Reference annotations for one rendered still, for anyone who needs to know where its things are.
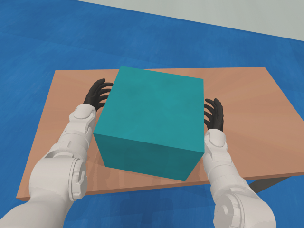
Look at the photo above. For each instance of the left robot forearm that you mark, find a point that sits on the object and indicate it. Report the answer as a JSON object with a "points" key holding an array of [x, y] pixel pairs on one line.
{"points": [[76, 137]]}

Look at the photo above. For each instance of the table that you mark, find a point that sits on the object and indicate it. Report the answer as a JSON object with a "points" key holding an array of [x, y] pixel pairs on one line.
{"points": [[264, 133]]}

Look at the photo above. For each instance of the robot left hand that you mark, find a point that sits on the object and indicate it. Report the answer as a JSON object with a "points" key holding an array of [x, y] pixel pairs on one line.
{"points": [[93, 97]]}

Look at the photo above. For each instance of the carton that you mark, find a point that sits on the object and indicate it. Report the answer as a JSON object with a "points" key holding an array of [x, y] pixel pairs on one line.
{"points": [[152, 123]]}

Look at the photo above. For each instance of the left robot upper arm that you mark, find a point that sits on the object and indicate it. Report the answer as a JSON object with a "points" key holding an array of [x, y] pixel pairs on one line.
{"points": [[56, 183]]}

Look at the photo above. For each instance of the right robot upper arm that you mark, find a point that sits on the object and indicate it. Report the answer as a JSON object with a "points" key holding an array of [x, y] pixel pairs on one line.
{"points": [[238, 211]]}

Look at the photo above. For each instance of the right robot forearm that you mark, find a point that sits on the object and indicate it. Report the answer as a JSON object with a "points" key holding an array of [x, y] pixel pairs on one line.
{"points": [[220, 170]]}

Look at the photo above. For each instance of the robot right hand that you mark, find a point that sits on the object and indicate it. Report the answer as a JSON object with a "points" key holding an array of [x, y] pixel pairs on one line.
{"points": [[216, 119]]}

